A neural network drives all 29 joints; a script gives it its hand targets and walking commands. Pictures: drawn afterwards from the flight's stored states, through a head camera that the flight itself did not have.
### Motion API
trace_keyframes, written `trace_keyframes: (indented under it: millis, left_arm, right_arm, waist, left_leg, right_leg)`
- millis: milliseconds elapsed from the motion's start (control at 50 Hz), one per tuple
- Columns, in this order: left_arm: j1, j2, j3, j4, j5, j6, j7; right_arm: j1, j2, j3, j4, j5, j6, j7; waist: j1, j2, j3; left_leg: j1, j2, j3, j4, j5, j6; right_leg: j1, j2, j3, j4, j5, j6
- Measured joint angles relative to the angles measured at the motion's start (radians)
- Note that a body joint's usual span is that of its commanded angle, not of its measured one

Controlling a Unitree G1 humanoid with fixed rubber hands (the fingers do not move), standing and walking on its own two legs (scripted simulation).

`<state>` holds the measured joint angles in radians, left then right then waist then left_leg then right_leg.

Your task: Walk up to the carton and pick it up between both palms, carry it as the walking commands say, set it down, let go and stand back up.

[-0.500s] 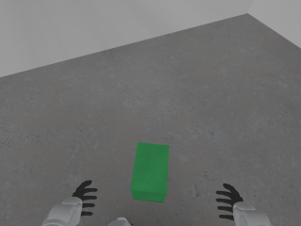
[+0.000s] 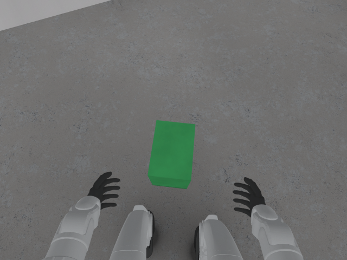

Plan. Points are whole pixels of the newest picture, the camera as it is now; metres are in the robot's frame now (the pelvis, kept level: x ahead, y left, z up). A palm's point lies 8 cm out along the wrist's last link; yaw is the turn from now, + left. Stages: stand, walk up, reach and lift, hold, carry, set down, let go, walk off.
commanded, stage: reach and lift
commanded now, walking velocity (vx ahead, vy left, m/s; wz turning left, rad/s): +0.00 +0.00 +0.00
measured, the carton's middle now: (172, 156) +0.49 +0.02 -0.57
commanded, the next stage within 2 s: none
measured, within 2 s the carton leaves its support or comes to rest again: neither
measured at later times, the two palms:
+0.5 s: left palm (116, 142) +0.40 +0.19 -0.14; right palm (239, 153) +0.38 -0.17 -0.14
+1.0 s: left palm (124, 119) +0.49 +0.18 -0.17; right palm (233, 131) +0.46 -0.17 -0.17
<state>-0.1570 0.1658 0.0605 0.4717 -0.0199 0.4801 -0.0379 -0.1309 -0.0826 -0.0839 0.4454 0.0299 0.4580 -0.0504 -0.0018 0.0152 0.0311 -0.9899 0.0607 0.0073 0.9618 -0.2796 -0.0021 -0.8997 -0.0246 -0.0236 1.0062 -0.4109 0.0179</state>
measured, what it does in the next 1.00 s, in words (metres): lowers itself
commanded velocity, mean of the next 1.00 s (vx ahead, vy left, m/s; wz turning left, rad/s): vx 0.00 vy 0.00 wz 0.00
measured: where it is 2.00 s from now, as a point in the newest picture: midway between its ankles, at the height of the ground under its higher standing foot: (174, 250)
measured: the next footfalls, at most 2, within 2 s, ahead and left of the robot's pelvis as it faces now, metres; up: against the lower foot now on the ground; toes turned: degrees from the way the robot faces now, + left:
none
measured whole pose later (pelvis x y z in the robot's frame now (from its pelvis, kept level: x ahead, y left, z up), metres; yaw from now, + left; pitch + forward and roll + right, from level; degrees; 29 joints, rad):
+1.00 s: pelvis +0.00 +0.01 -0.05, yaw -4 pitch +45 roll -3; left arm -1.03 0.19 0.33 0.87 0.09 0.08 0.01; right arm -0.96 -0.09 -0.31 0.78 -0.03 0.08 -0.11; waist 0.01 0.01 -0.06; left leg -1.60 0.04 -0.03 1.06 -0.25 -0.01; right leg -1.52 0.00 0.01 1.10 -0.36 0.04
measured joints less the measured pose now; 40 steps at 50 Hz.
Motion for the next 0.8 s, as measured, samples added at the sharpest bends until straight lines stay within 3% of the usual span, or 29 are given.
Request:
trace_keyframes:
  millis: [100, 220, 380, 500, 620, 800]
  left_arm:
    - [-0.17, 0.012, 0.031, 0.091, -0.004, 0.035, 0.01]
    - [-0.382, -0.001, 0.078, 0.206, 0.004, 0.015, 0.044]
    - [-0.61, -0.014, 0.122, 0.337, 0.012, -0.086, 0.116]
    - [-0.695, -0.017, 0.13, 0.388, 0.005, -0.194, 0.155]
    - [-0.747, 0.006, 0.127, 0.384, -0.002, -0.272, 0.16]
    - [-0.875, 0.051, 0.157, 0.415, 0.025, -0.351, 0.124]
  right_arm:
    - [-0.155, 0.005, -0.025, 0.058, -0.003, 0.038, -0.017]
    - [-0.361, 0.006, -0.065, 0.175, -0.024, 0.022, -0.037]
    - [-0.587, -0.017, -0.113, 0.318, -0.034, -0.085, -0.072]
    - [-0.682, -0.049, -0.134, 0.386, -0.016, -0.194, -0.071]
    - [-0.745, -0.08, -0.149, 0.397, 0.013, -0.278, -0.056]
    - [-0.867, -0.087, -0.176, 0.424, 0.015, -0.352, -0.056]
  waist:
    - [-0.004, -0.005, 0.032]
    - [-0.005, -0.013, 0.06]
    - [-0.013, -0.008, 0.04]
    - [-0.009, -0.002, 0.0]
    - [0.001, -0.005, -0.015]
    - [0.01, -0.008, -0.037]
  left_leg:
    - [-0.024, -0.01, -0.01, 0.049, -0.003, 0.003]
    - [-0.088, -0.028, -0.012, 0.082, 0.011, 0.002]
    - [-0.241, -0.043, -0.004, 0.123, 0.022, 0.016]
    - [-0.359, -0.047, -0.001, 0.142, 0.021, 0.024]
    - [-0.44, -0.042, -0.005, 0.134, 0.024, 0.023]
    - [-0.533, -0.031, -0.017, 0.12, 0.025, 0.013]
  right_leg:
    - [-0.027, 0.005, 0.009, 0.048, 0.003, 0.004]
    - [-0.099, 0.007, 0.031, 0.085, 0.018, 0.017]
    - [-0.255, 0.0, 0.05, 0.128, 0.028, 0.036]
    - [-0.369, -0.002, 0.054, 0.142, 0.028, 0.045]
    - [-0.446, 0.004, 0.05, 0.124, 0.036, 0.045]
    - [-0.538, 0.016, 0.04, 0.105, 0.042, 0.036]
